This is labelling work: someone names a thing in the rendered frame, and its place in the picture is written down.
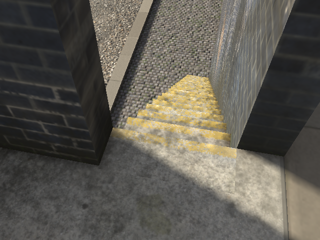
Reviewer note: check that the stairs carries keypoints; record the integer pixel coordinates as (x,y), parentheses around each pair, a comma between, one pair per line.
(188,110)

